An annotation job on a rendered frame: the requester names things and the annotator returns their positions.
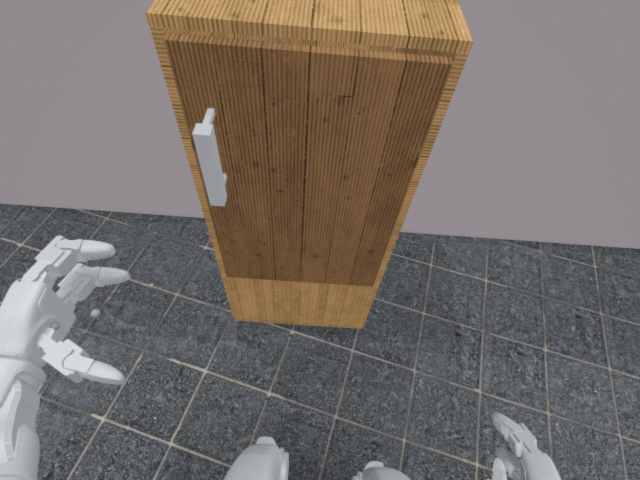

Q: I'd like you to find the cupboard door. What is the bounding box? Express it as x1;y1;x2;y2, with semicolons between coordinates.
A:
164;33;453;287

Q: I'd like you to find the robot shin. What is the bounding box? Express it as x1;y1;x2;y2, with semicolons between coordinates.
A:
256;437;277;446
364;461;384;470

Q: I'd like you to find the handle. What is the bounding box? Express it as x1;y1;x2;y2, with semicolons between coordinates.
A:
192;108;227;207

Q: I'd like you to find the right robot shin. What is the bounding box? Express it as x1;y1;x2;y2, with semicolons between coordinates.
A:
364;461;384;470

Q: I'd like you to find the left robot shin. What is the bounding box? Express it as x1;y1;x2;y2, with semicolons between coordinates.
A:
256;437;277;446

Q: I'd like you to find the robot left forearm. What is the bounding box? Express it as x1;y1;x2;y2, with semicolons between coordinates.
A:
0;355;47;480

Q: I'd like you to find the left robot hand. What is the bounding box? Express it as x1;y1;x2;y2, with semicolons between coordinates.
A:
0;235;130;385

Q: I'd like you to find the right robot hand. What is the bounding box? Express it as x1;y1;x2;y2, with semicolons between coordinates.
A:
487;412;561;480

